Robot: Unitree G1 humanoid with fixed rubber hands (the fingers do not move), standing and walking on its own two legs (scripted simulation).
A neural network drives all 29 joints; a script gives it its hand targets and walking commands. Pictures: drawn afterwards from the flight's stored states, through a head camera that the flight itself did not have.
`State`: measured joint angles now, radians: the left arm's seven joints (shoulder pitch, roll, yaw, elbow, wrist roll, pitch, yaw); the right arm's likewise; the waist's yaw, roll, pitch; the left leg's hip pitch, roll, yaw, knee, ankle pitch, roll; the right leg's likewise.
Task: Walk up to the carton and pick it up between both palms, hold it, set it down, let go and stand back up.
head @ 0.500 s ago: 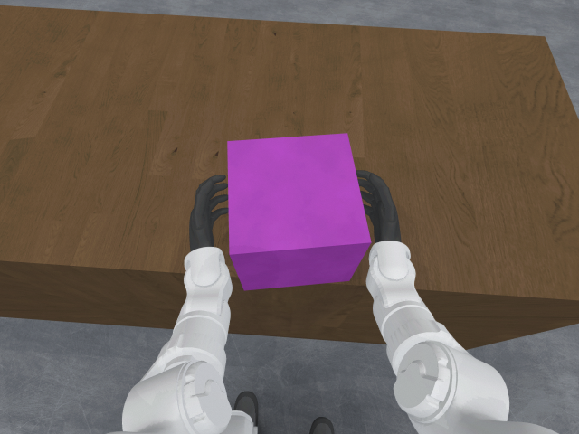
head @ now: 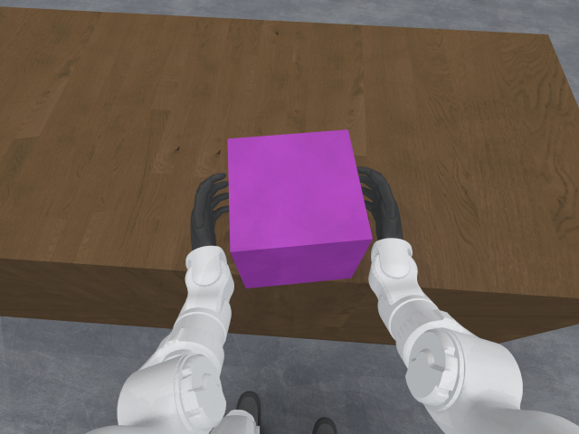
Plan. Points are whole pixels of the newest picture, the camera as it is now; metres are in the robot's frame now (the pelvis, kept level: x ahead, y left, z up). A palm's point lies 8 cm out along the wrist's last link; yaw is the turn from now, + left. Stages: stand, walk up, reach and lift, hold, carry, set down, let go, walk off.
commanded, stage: reach and lift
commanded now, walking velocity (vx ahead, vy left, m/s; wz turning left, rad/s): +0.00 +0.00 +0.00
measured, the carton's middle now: (294, 213) +0.42 +0.06 -0.02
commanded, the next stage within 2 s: none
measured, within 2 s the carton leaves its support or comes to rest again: leaves its support in 0.60 s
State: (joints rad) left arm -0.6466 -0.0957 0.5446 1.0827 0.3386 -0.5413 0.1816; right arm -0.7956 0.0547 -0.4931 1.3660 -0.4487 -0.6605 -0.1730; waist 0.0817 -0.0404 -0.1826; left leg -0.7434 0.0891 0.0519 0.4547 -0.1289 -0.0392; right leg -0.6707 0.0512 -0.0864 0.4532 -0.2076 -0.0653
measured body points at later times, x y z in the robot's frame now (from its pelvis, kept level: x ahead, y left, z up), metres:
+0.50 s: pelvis +0.00 +0.00 +0.00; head +0.10 +0.01 +0.43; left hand +0.38 +0.19 -0.02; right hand +0.42 -0.07 +0.00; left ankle +0.02 +0.15 -0.73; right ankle -0.02 -0.08 -0.73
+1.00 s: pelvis +0.00 +0.00 +0.01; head +0.02 +0.02 +0.46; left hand +0.39 +0.19 +0.08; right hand +0.41 -0.07 +0.09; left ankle +0.02 +0.15 -0.73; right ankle -0.02 -0.08 -0.73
